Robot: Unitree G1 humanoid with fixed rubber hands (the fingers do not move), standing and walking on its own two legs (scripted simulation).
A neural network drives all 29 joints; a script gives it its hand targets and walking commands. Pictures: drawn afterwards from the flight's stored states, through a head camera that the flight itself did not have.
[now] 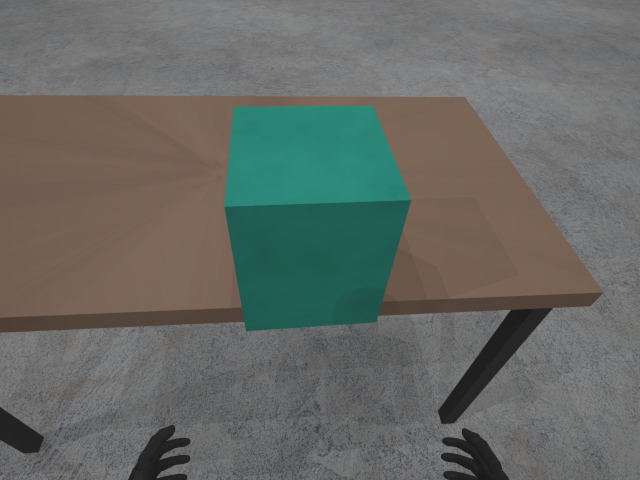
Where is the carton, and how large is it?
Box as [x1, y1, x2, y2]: [224, 106, 410, 330]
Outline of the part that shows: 234,107 224,207 246,330 376,321 410,202 410,198 373,107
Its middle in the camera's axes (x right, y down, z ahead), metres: -0.01 -0.03 +0.58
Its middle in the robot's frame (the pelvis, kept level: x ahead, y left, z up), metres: +0.47 +0.03 +0.07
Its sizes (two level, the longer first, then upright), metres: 0.210 0.200 0.250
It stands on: a table, 0.73 m high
